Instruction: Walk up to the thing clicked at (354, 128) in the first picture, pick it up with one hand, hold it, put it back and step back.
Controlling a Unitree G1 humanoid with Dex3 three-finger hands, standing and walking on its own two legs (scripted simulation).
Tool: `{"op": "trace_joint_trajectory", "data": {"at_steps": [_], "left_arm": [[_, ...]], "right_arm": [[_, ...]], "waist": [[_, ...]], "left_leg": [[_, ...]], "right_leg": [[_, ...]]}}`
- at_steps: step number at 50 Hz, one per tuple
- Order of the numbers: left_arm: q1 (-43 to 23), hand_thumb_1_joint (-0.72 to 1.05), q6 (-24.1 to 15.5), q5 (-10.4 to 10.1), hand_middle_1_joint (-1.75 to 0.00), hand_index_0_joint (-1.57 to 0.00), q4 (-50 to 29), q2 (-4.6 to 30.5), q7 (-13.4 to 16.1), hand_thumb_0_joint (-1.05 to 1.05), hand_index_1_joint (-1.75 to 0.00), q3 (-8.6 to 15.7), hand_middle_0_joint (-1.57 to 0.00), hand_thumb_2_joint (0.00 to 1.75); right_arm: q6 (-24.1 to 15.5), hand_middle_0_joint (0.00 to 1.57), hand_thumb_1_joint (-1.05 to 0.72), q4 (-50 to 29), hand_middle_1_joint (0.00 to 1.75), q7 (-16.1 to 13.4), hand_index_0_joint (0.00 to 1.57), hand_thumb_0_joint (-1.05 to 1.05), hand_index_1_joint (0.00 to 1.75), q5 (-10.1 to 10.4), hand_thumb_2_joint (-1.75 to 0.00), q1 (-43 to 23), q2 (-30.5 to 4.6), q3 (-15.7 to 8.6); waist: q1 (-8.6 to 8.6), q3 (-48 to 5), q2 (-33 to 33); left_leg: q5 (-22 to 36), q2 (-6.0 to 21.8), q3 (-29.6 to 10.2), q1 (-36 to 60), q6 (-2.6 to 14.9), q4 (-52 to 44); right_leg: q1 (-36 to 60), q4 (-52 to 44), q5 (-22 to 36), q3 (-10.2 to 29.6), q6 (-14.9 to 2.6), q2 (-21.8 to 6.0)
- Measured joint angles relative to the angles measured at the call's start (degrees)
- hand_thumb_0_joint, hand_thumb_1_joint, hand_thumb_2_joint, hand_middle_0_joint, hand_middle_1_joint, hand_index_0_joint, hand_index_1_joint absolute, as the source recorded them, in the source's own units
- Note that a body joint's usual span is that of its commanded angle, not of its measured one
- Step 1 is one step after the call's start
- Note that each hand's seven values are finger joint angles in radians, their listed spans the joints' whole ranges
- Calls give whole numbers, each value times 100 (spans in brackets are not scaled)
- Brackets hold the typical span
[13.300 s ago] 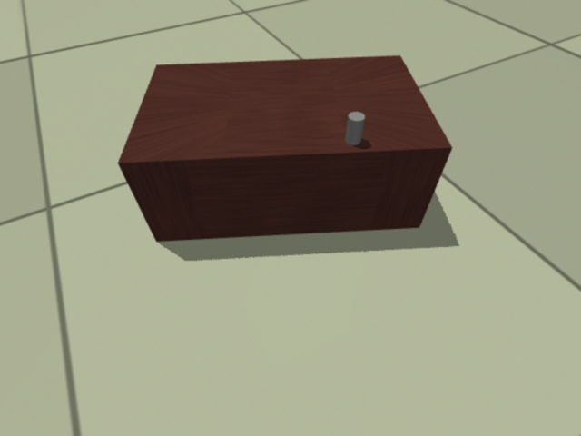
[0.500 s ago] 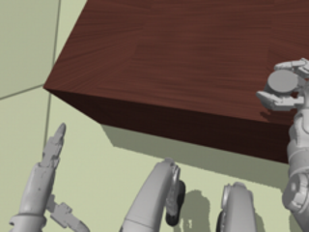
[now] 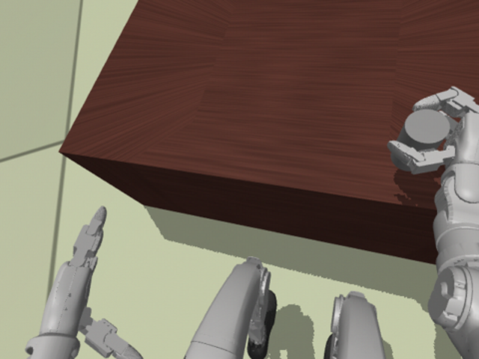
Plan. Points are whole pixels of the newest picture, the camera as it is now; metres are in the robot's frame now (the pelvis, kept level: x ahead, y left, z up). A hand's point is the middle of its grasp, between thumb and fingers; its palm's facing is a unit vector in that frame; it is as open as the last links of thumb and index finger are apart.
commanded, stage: settle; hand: right
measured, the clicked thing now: (416, 142) +0.50 -0.15 -0.03
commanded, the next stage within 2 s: lift in 0.54 s
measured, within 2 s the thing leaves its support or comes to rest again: neither
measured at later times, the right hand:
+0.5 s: hand (425, 120) +0.51 -0.15 +0.01, palm faces +0.07 +1.00 +0.01, open 9.0 cm
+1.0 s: hand (442, 114) +0.49 -0.16 +0.06, palm faces +0.07 +1.00 +0.02, open 9.1 cm
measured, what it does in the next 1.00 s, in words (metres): rises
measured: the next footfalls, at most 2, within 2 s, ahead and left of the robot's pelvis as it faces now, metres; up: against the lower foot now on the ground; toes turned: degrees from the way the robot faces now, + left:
none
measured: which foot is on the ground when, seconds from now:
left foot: down 0.00-1.00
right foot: down 0.00-1.00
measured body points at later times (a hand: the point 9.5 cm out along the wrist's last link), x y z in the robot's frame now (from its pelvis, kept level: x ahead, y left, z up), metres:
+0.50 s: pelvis +0.01 +0.01 +0.03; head +0.17 -0.05 +0.44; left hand +0.18 +0.27 +0.09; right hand +0.50 -0.21 +0.02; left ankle +0.10 +0.13 -0.56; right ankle +0.03 -0.10 -0.56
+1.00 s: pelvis +0.02 +0.00 +0.05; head +0.15 -0.05 +0.48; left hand +0.18 +0.26 +0.10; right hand +0.48 -0.21 +0.06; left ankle +0.10 +0.13 -0.56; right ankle +0.03 -0.10 -0.56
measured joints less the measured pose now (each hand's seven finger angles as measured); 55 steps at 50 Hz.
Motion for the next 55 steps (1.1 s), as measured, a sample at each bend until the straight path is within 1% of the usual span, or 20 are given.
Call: {"op": "trace_joint_trajectory", "data": {"at_steps": [4,11,14,19,25,32,38,42,48,55], "left_arm": [[-39,-53,1,-21,-6,-7,-11,10,30,-2,-5,17,-7,6],[35,-53,-78,-30,-5,-6,-60,-74,64,-2,-5,-64,-7,5],[76,-53,-90,-4,-5,-6,-4,-122,65,-1,-5,-128,-6,5],[16,-53,-62,28,-5,-6,204,-161,79,-1,-5,-168,-6,5],[-40,-54,-3,28,-5,-6,332,-183,84,-2,-5,-206,-6,5],[-46,-54,15,35,-5,-6,399,-243,77,-2,-5,-305,-6,5],[-63,-53,32,12,-5,-6,456,-233,79,-2,-5,-287,-6,5],[-19,-53,47,-14,-6,-7,525,-238,106,-2,-4,-241,-6,5],[42,-52,91,-28,-6,-7,754,-274,120,-2,-4,-226,-6,4],[3,-53,209,-62,-5,-6,1005,-358,130,-2,-4,-277,-6,4]], "right_arm": [[3,83,41,97,115,53,89,-3,120,62,-104,-74,28,-35],[9,82,41,39,116,154,88,-2,121,93,-104,-9,82,-39],[10,82,40,-24,117,156,88,-2,121,101,-104,40,105,-32],[17,81,40,-124,117,128,88,-2,122,105,-104,84,132,-2],[15,81,40,-55,118,118,87,-2,122,110,-104,63,163,27],[13,80,40,-16,119,152,86,-2,124,142,-104,98,196,25],[46,80,40,-141,120,201,86,-2,124,187,-105,201,238,53],[116,80,40,-399,119,213,86,-2,124,231,-105,358,350,119],[204,81,40,-677,119,179,87,-2,124,286,-105,640,558,296],[330,81,41,-1119,119,131,87,-2,124,371,-106,990,814,507]], "waist": [[-42,41,10],[-69,74,67],[-78,74,83],[-103,82,64],[-150,42,35],[-199,29,17],[-239,61,8],[-307,48,26],[-447,-29,19],[-673,-5,-18]], "left_leg": [[21,-4,-17,134,8,-112],[46,-21,6,313,41,-290],[48,-32,11,360,54,-341],[50,-52,11,446,50,-418],[51,-58,-2,575,42,-521],[65,-57,-17,719,32,-636],[84,-58,-32,829,17,-725],[101,-66,-45,963,6,-834],[120,-68,-59,1292,-2,-1057],[173,-57,-116,1780,-23,-1351]], "right_leg": [[150,-146,41,-18,8,1],[333,-353,93,6,49,-14],[384,-412,99,11,64,-23],[470,-483,95,11,63,-41],[602,-595,102,-2,55,-42],[747,-722,127,-17,46,-36],[857,-813,149,-30,34,-33],[994,-928,168,-44,26,-37],[1322,-1168,206,-57,26,-33],[1836,-1525,295,-114,8,-10]]}}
